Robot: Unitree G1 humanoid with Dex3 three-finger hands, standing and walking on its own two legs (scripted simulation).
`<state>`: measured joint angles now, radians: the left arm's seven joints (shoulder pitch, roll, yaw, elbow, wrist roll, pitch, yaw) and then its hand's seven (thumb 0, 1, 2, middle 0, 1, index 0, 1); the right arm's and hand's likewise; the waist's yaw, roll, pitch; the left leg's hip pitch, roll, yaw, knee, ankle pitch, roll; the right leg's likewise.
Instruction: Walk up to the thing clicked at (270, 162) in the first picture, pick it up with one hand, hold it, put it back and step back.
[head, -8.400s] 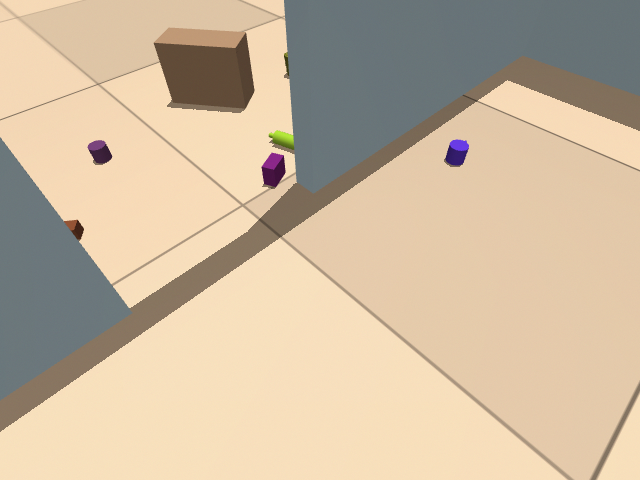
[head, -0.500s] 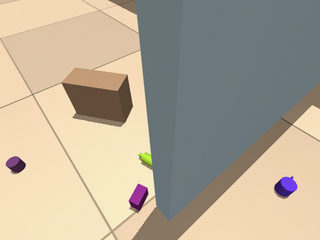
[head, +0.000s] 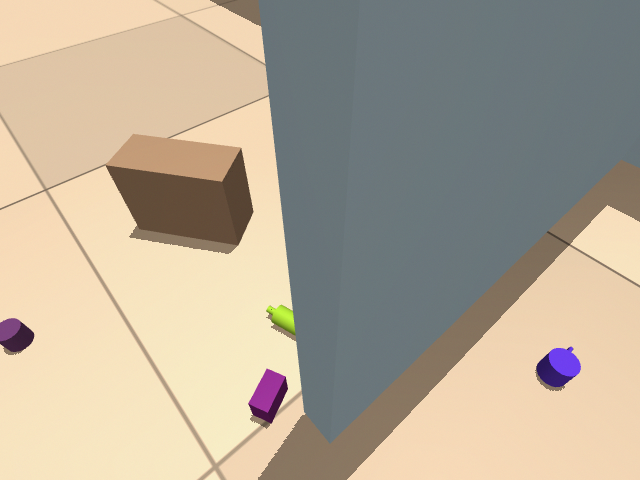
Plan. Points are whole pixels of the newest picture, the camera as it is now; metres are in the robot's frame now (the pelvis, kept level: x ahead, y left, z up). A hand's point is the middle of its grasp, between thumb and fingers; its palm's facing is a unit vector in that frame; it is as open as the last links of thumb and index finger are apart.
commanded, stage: stand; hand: left
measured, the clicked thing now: (269, 395) +0.46 +0.18 -0.73
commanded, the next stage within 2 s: none
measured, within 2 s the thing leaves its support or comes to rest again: neither
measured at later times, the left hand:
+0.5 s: hand out of the picture +0.06 +0.25 -0.16, palm faces -0.04 -0.94 -0.34, open 7.4 cm
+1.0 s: hand out of the picture +0.08 +0.25 -0.15, palm faces -0.04 -0.94 -0.35, open 7.4 cm
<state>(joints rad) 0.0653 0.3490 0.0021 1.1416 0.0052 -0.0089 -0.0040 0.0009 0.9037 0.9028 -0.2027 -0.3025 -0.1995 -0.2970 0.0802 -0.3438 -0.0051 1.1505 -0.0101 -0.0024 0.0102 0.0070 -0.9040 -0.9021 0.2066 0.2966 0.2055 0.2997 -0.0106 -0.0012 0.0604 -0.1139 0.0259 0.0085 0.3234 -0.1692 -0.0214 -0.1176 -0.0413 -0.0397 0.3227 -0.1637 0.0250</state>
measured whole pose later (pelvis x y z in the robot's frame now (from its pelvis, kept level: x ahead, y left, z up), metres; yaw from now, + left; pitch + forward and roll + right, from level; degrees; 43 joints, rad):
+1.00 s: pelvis +0.00 -0.01 +0.00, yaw +0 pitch -2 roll +0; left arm 0.10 0.35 -0.01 1.12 0.01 -0.01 -0.01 0.00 0.90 0.90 -0.20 -0.30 -0.20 -0.30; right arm 0.11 -0.35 0.00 1.14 -0.01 0.00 0.01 0.01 -0.90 -0.90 0.21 0.30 0.21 0.30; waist -0.01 0.00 0.05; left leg -0.11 0.04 0.01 0.32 -0.17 -0.03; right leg -0.12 -0.03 -0.04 0.33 -0.17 0.01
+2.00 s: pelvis +0.01 -0.01 +0.00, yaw -1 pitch -2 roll +0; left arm 0.12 0.35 -0.01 1.12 0.01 0.00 0.00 0.00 0.90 0.90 -0.20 -0.30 -0.20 -0.30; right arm 0.11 -0.36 0.00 1.14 -0.01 0.00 0.01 0.01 -0.90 -0.90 0.21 0.30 0.21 0.30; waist 0.00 0.01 0.05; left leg -0.08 0.04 0.02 0.30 -0.18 -0.03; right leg -0.10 -0.03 -0.03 0.32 -0.18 0.01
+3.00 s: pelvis +0.02 +0.00 +0.00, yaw -1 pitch -2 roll +0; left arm 0.11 0.35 -0.01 1.12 0.01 -0.01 0.00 0.00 0.90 0.90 -0.20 -0.30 -0.20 -0.30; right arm 0.11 -0.35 0.00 1.13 -0.01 0.00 0.01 0.01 -0.90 -0.90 0.21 0.30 0.21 0.30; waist 0.00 0.00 0.06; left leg -0.07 0.04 0.03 0.31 -0.20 -0.03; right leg -0.10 -0.03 -0.02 0.33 -0.19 0.02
